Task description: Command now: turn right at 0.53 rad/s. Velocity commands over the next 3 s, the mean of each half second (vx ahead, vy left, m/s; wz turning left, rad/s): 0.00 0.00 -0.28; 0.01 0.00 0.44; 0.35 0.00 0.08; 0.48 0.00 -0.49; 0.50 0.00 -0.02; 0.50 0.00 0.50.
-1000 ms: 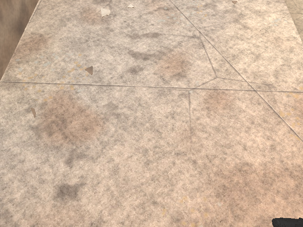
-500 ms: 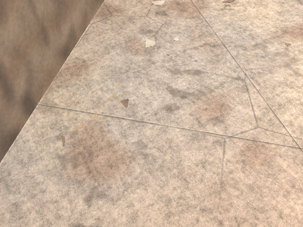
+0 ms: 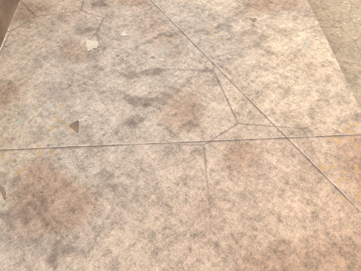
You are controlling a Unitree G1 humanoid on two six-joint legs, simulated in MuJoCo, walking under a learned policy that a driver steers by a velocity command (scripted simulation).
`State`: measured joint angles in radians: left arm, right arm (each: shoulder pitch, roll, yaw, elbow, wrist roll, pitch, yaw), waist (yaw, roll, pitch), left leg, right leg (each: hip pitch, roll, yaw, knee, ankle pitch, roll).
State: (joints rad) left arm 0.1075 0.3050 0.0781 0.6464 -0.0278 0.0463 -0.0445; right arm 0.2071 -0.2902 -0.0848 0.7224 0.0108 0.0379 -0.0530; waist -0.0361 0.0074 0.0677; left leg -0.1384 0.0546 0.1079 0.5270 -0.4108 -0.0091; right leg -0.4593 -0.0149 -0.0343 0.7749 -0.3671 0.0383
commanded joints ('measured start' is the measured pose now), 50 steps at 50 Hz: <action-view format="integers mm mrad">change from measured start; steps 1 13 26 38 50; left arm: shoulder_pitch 64 9 19 81 -3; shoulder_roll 99 142 73 102 23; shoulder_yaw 41 31 -3 29 7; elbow -63 -86 -20 -38 -74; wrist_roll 6 26 54 50 56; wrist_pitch -9 -34 -47 -61 -42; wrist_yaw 4 68 74 82 56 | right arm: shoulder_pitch -27 -29 -76 -27 198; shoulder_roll -172 -79 -134 -140 -308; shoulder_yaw -43 -8 2 -32 -73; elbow -58 -59 -80 -172 -168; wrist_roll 21 -16 -21 6 12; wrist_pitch -24 -30 -55 -12 -6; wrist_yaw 6 11 42 35 51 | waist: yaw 56 27 82 52 -12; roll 125 -115 179 -116 328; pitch -153 -180 -54 -130 -126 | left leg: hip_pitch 37 -338 -264 -494 195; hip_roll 168 -39 106 -30 286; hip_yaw -38 -177 -402 -200 -725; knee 113 422 -182 677 -208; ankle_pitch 901 39 159 -209 -18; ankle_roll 124 -80 109 -39 302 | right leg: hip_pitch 196 237 249 348 -370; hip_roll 79 -146 45 -413 0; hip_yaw -91 341 67 403 -102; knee -233 -452 -215 -453 273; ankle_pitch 168 348 90 501 -340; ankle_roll -48 -269 -43 -367 0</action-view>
